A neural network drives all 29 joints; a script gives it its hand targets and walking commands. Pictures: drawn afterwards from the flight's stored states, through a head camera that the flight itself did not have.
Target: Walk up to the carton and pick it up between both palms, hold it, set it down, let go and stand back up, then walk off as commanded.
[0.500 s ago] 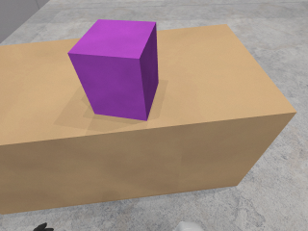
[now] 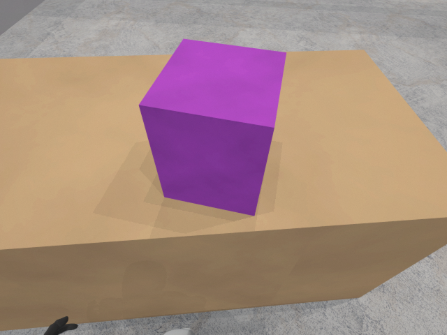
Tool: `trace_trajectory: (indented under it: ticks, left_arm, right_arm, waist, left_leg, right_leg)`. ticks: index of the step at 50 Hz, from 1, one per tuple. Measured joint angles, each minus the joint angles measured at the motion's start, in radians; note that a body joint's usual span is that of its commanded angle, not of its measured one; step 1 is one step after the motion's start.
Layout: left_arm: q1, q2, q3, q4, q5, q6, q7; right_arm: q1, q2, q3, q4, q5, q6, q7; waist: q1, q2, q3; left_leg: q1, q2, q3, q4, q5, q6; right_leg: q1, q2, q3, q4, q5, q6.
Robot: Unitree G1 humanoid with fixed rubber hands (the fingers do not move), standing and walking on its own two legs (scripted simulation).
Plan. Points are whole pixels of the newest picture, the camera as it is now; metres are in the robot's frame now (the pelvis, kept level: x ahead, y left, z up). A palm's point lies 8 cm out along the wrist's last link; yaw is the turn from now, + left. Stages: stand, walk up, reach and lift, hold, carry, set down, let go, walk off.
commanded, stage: walk up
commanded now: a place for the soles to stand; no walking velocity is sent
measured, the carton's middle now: (220, 130) +0.47 -0.02 +0.09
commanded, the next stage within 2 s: none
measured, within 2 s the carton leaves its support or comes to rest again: neither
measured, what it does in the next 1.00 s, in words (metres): steps on the spot: right foot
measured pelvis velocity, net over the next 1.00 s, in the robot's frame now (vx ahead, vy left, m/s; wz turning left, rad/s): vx -0.03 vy -0.04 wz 0.01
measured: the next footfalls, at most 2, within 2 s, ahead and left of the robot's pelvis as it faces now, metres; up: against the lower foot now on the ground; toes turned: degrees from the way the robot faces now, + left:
right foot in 0.58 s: +0.00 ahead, -0.12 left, +0.00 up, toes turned -2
left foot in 1.12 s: +0.03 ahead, +0.10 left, +0.00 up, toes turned -1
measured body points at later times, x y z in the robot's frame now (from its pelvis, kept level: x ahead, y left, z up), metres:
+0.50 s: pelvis -0.02 +0.01 +0.00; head +0.00 +0.01 +0.45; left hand +0.08 +0.33 -0.11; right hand +0.01 -0.31 -0.12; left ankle +0.05 +0.08 -0.72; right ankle -0.03 -0.11 -0.69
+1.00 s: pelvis -0.03 -0.04 +0.01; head -0.01 -0.07 +0.46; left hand +0.07 +0.28 -0.08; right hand -0.01 -0.36 -0.13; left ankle +0.02 +0.09 -0.70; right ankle -0.04 -0.11 -0.72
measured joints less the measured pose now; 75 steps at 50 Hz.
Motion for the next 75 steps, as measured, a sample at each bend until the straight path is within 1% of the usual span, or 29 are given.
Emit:
trace_trajectory:
  ticks: [2, 5, 12, 18, 22, 25, 28, 29, 30, 31, 34, 38, 47, 52, 53, 55, 56, 57, 58, 60, 61, 64, 67, 75]
  left_arm:
    - [-0.009, 0.000, 0.000, 0.000, 0.000, 0.023, 0.004]
    - [-0.008, 0.001, 0.000, 0.000, 0.000, 0.053, 0.013]
    - [-0.008, 0.001, 0.000, -0.001, 0.000, 0.097, 0.013]
    - [-0.008, 0.001, 0.000, -0.001, 0.000, 0.112, 0.013]
    - [-0.008, 0.001, 0.000, -0.001, 0.000, 0.115, 0.013]
    - [-0.008, 0.001, 0.000, -0.001, 0.000, 0.115, 0.013]
    - [-0.008, 0.001, 0.000, 0.002, 0.000, 0.115, 0.013]
    - [-0.007, 0.001, 0.000, 0.007, 0.000, 0.113, 0.013]
    - [-0.007, -0.001, 0.000, 0.018, 0.000, 0.107, 0.013]
    - [-0.008, -0.001, 0.000, 0.030, 0.000, 0.100, 0.013]
    - [-0.008, -0.001, 0.000, 0.035, 0.000, 0.077, 0.013]
    - [-0.008, -0.001, 0.000, 0.035, 0.000, 0.048, 0.015]
    - [-0.008, -0.001, 0.000, 0.035, 0.000, 0.045, 0.034]
    - [-0.008, -0.001, 0.000, 0.035, 0.000, 0.045, 0.034]
    - [-0.008, -0.001, 0.000, 0.035, 0.000, 0.045, 0.034]
    - [-0.008, -0.001, 0.000, 0.035, 0.000, 0.045, 0.034]
    - [-0.009, -0.001, 0.000, 0.035, 0.000, 0.046, 0.033]
    - [-0.014, -0.001, 0.000, 0.035, 0.000, 0.049, 0.030]
    - [-0.017, -0.001, 0.000, 0.035, 0.000, 0.051, 0.027]
    - [-0.017, -0.001, 0.000, 0.035, 0.000, 0.054, 0.026]
    - [-0.017, -0.001, 0.000, 0.035, 0.000, 0.054, 0.026]
    - [-0.017, -0.001, 0.000, 0.038, 0.000, 0.054, 0.025]
    - [-0.017, -0.001, 0.000, 0.039, 0.000, 0.054, 0.025]
    - [-0.017, -0.001, 0.000, 0.040, 0.000, 0.054, 0.022]
  right_arm:
    - [-0.001, 0.009, 0.000, 0.000, 0.000, -0.009, -0.008]
    - [-0.001, 0.010, 0.000, 0.000, 0.000, -0.011, -0.029]
    - [-0.001, 0.010, 0.000, 0.000, 0.000, -0.023, -0.066]
    - [0.000, 0.010, 0.000, 0.000, 0.000, -0.030, -0.074]
    - [0.000, 0.010, 0.000, 0.000, 0.000, -0.030, -0.074]
    - [0.000, 0.010, 0.000, 0.000, 0.000, -0.030, -0.073]
    - [0.000, 0.010, 0.000, 0.000, 0.000, -0.030, -0.068]
    - [-0.001, 0.010, 0.000, 0.000, 0.000, -0.029, -0.065]
    - [-0.008, 0.010, 0.000, 0.000, 0.000, -0.025, -0.061]
    - [-0.009, 0.012, 0.000, 0.000, 0.000, -0.023, -0.057]
    - [-0.009, 0.011, 0.000, 0.001, 0.000, -0.011, -0.056]
    - [-0.009, 0.011, 0.000, 0.002, 0.000, -0.002, -0.048]
    - [-0.009, 0.011, 0.000, 0.002, 0.000, 0.020, -0.048]
    - [-0.009, 0.011, 0.000, 0.002, 0.000, 0.021, -0.048]
    - [-0.009, 0.011, 0.000, 0.002, 0.000, 0.021, -0.048]
    - [-0.009, 0.011, 0.000, 0.005, 0.000, 0.021, -0.047]
    - [-0.009, 0.011, 0.000, 0.007, 0.000, 0.021, -0.047]
    - [-0.009, 0.013, 0.000, 0.009, 0.000, 0.019, -0.047]
    - [-0.009, 0.015, 0.000, 0.010, 0.000, 0.015, -0.047]
    - [-0.010, 0.015, 0.000, 0.010, 0.000, 0.002, -0.047]
    - [-0.012, 0.015, 0.000, 0.010, 0.000, 0.000, -0.047]
    - [-0.020, 0.015, 0.000, 0.010, 0.000, 0.000, -0.046]
    - [-0.027, 0.015, 0.000, 0.010, 0.000, 0.000, -0.042]
    - [-0.030, 0.015, 0.000, 0.010, 0.000, -0.007, -0.040]
  waist:
    - [0.000, -0.015, 0.012]
    - [0.001, -0.015, 0.015]
    - [0.001, -0.015, 0.018]
    - [0.001, -0.016, 0.018]
    - [0.001, -0.016, 0.018]
    - [0.001, -0.016, 0.018]
    - [0.002, -0.017, 0.017]
    - [0.002, -0.016, 0.017]
    - [0.001, -0.007, 0.021]
    - [0.001, -0.004, 0.021]
    - [0.001, -0.006, 0.012]
    - [0.001, -0.005, 0.008]
    - [0.001, -0.005, 0.009]
    - [0.001, -0.005, 0.008]
    - [0.001, -0.005, 0.007]
    - [0.000, -0.004, 0.003]
    - [0.000, -0.004, -0.002]
    - [0.001, -0.010, -0.003]
    - [0.001, -0.015, -0.003]
    - [0.001, -0.017, -0.004]
    - [0.001, -0.017, -0.004]
    - [0.001, -0.017, -0.004]
    - [0.001, -0.017, -0.004]
    - [0.001, -0.017, -0.004]
  left_leg:
    - [0.000, -0.018, -0.001, 0.001, -0.005, 0.024]
    - [0.000, -0.021, 0.000, 0.001, -0.003, 0.043]
    - [-0.001, -0.049, 0.000, 0.001, 0.001, 0.053]
    - [-0.001, -0.056, 0.000, 0.001, 0.014, 0.055]
    - [-0.003, -0.056, 0.000, 0.001, 0.024, 0.054]
    - [-0.015, -0.056, 0.000, 0.001, 0.034, 0.044]
    - [-0.035, -0.055, 0.001, 0.001, 0.045, 0.029]
    - [-0.039, -0.054, 0.001, 0.001, 0.047, 0.024]
    - [-0.038, -0.042, -0.002, 0.001, 0.048, 0.023]
    - [-0.036, -0.034, -0.003, 0.001, 0.029, 0.023]
    - [-0.035, -0.034, -0.002, 0.025, -0.081, 0.023]
    - [-0.033, -0.026, -0.002, 0.040, -0.089, 0.023]
    - [-0.022, -0.021, -0.002, 0.040, -0.089, 0.023]
    - [-0.007, 0.000, -0.003, 0.040, -0.081, 0.023]
    - [-0.001, 0.005, -0.003, 0.040, -0.069, 0.023]
    - [0.033, 0.015, -0.004, -0.003, 0.004, 0.023]
    - [0.053, 0.022, -0.004, -0.041, 0.015, 0.014]
    - [0.054, 0.019, -0.002, -0.044, 0.008, -0.004]
    - [0.054, 0.016, -0.002, -0.045, 0.006, -0.012]
    - [0.054, 0.017, -0.002, -0.045, 0.006, -0.013]
    - [0.053, 0.018, -0.002, -0.045, 0.007, -0.013]
    - [0.052, 0.018, -0.002, -0.045, 0.008, -0.013]
    - [0.052, 0.018, -0.003, -0.045, 0.007, -0.012]
    - [0.053, 0.017, -0.003, -0.045, 0.002, 0.000]
  right_leg:
    - [-0.055, 0.013, 0.002, 0.120, -0.079, -0.001]
    - [-0.123, 0.043, 0.004, 0.236, -0.105, -0.014]
    - [-0.181, 0.044, 0.013, 0.250, -0.018, -0.025]
    - [-0.176, 0.044, 0.033, 0.250, 0.008, -0.026]
    - [-0.143, 0.044, 0.037, 0.226, 0.008, -0.026]
    - [-0.112, 0.044, 0.037, 0.184, -0.027, -0.026]
    - [-0.069, 0.044, 0.038, 0.096, -0.068, -0.033]
    - [-0.044, 0.044, 0.038, 0.036, -0.061, -0.040]
    - [-0.040, 0.056, 0.036, 0.017, -0.031, -0.051]
    - [-0.040, 0.065, 0.036, 0.015, -0.014, -0.060]
    - [-0.035, 0.062, 0.037, -0.006, 0.008, -0.081]
    - [-0.037, 0.060, 0.037, -0.044, 0.031, -0.091]
    - [-0.012, 0.066, 0.036, -0.091, 0.059, -0.092]
    - [0.002, 0.083, 0.036, -0.090, 0.059, -0.087]
    - [0.001, 0.086, 0.036, -0.087, 0.058, -0.084]
    - [-0.004, 0.089, 0.036, -0.070, 0.049, -0.076]
    - [-0.012, 0.090, 0.036, -0.055, 0.040, -0.071]
    - [-0.016, 0.086, 0.037, -0.048, 0.035, -0.066]
    - [-0.014, 0.082, 0.037, -0.048, 0.021, -0.064]
    - [-0.009, 0.082, 0.037, -0.050, -0.020, -0.064]
    - [-0.004, 0.082, 0.037, -0.062, -0.020, -0.064]
    - [0.012, 0.082, 0.037, -0.111, 0.086, -0.053]
    - [0.019, 0.082, 0.037, -0.123, 0.077, -0.039]
    - [0.025, 0.082, 0.037, -0.135, 0.074, -0.036]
